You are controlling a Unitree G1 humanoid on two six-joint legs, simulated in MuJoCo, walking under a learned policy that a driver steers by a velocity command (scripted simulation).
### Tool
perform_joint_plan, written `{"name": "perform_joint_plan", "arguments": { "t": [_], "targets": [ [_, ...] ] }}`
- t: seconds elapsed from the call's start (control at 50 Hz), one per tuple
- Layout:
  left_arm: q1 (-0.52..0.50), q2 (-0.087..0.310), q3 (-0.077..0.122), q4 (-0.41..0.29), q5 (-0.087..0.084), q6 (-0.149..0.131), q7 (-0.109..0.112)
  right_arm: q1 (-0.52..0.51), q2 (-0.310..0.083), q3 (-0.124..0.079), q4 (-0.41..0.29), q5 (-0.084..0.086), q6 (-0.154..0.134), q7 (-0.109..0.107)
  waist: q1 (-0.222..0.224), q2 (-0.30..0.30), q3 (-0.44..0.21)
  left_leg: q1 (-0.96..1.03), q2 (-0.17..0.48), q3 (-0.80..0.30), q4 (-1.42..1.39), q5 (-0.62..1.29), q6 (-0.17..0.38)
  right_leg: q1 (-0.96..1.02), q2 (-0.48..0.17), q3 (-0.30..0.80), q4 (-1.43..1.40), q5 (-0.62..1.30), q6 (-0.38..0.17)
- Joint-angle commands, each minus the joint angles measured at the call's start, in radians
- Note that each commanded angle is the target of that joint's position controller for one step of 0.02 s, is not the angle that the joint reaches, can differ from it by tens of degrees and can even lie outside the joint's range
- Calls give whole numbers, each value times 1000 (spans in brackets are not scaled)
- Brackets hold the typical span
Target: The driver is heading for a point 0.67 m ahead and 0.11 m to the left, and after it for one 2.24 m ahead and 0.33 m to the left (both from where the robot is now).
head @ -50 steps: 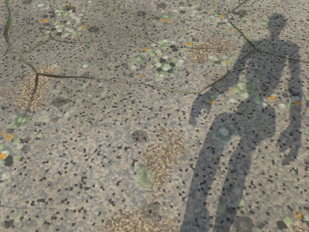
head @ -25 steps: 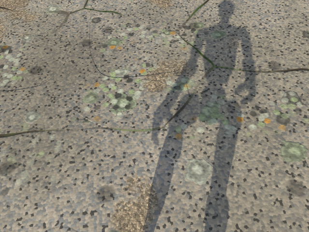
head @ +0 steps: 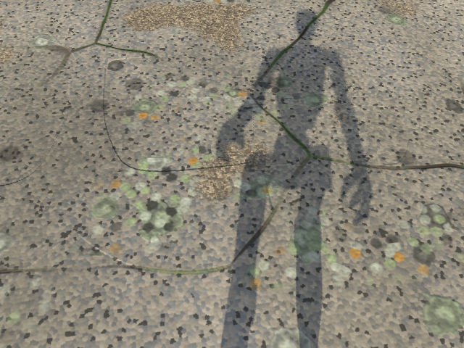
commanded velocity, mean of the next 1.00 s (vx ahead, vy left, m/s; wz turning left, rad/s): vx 0.50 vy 0.00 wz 0.44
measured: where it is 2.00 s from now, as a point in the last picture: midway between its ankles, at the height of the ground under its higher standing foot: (139, 193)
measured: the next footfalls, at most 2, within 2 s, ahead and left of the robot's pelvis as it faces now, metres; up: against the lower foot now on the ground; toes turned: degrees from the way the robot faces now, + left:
right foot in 0.16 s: +0.26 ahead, -0.13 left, +0.00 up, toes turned +9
left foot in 0.70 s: +0.45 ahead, +0.16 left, +0.00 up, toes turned +29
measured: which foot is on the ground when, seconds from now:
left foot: down 0.00-0.18, up 0.20-0.68, down 0.70-1.00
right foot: up 0.00-0.14, down 0.16-0.72, up 0.74-1.00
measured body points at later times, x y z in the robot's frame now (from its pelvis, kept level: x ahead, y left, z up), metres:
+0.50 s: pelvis +0.25 -0.03 +0.00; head +0.28 -0.03 +0.45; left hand +0.18 +0.24 -0.12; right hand +0.48 -0.23 -0.11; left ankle +0.30 +0.13 -0.68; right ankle +0.22 -0.13 -0.75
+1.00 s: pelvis +0.48 +0.12 +0.00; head +0.49 +0.14 +0.45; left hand +0.44 +0.39 -0.14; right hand +0.64 -0.10 -0.12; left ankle +0.42 +0.14 -0.75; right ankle +0.65 +0.02 -0.67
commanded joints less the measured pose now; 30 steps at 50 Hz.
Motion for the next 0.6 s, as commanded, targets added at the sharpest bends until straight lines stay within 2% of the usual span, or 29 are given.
{"name": "perform_joint_plan", "arguments": {
  "t": [0.02, 0.08, 0.12, 0.14, 0.16, 0.18, 0.2, 0.22, 0.24, 0.26, 0.3, 0.36, 0.46, 0.52, 0.6],
  "targets": [
    [-119, 69, 9, -97, -10, -16, 1, 40, -171, -43, -52, -4, -10, -7, -8, 109, -2, -15, 235, -219, -59, 258, 121, 22, 45, -44, -93, 76, 12],
    [-154, 80, 9, -122, -18, -27, 4, 48, -180, -49, -61, -15, -4, -13, -12, 120, -12, 21, 250, -258, 14, 345, 105, 73, 70, -33, -165, 40, -3],
    [-82, 104, 17, -109, -20, -37, 10, 1, -195, -55, -81, -18, -1, -18, 34, 131, -27, -13, 253, -290, 71, 355, 74, 213, 90, -24, -238, -21, -25],
    [1, 119, 25, -84, -21, -44, 17, -28, -203, -58, -91, -15, -3, -17, 77, 121, -54, -46, 231, -292, 140, 380, 55, 340, 108, -31, -292, -33, -41],
    [107, 156, 40, -57, -11, -57, 30, -36, -190, -54, -95, -7, -10, -10, 127, 66, -115, -102, 173, -252, 289, 359, 29, 514, 66, 6, -346, -33, -70],
    [267, 237, 60, -49, 12, -63, 49, -45, -123, -36, -129, 7, -20, -5, 190, -62, -256, -206, 112, -149, 554, 163, 0, 727, -167, 227, -386, -234, -127],
    [271, 311, 80, -48, 16, -43, 53, 48, -71, -25, -162, 27, -15, -7, 135, -270, -308, -479, -22, -20, 757, -371, -21, 870, -366, 631, -506, -377, -222],
    [226, 234, 74, -49, 5, -29, 48, 53, -142, -33, -128, -7, 5, -16, 101, -139, -205, -567, 74, -4, 876, -340, -15, 771, -360, 665, -504, -470, -241],
    [175, 146, 53, -63, -5, -29, 43, -7, -147, -35, -121, -20, 11, -7, 97, -24, -100, -564, 109, -6, 890, -244, -18, 660, -306, 523, -517, -412, -222],
    [145, 110, 44, -59, -5, -33, 39, -48, -125, -32, -128, -22, 14, 3, 85, -3, -47, -542, 138, 5, 866, -183, -30, 579, -255, 381, -540, -252, -205],
    [154, 93, 39, -38, -10, -46, 39, -73, -115, -31, -135, -38, 33, 21, 68, -72, -22, -511, 169, 28, 841, -142, -50, 516, -184, 200, -565, -52, -175],
    [201, 108, 48, -9, -25, -69, 31, -130, -103, -27, -166, -36, 50, 38, 62, -65, -35, -545, 178, 41, 847, -76, -65, 527, -181, 90, -581, 142, -187],
    [253, 115, 56, 29, -24, -68, 28, -291, -85, -12, -227, -35, 53, 58, 82, -45, 5, -633, 194, 73, 711, 73, -85, 554, -168, -64, -612, 242, -194],
    [271, 127, 60, 46, -24, -66, 27, -391, -65, 5, -261, -33, 47, 70, 103, -49, 29, -568, 192, 126, 529, 164, -70, 546, -154, -149, -611, 255, -175],
    [328, 159, 69, 81, -23, -51, 36, -476, -73, 11, -301, -41, 46, 75, 122, -46, 50, -510, 167, 200, 383, 83, -17, 636, -187, -209, -558, 376, -156]
  ]
}}
Keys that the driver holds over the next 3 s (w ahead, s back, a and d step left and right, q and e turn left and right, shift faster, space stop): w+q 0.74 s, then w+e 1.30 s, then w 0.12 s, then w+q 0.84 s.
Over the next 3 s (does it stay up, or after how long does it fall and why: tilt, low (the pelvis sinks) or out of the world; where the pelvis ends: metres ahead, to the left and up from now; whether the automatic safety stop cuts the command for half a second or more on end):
stays up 1.54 0.24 -0.01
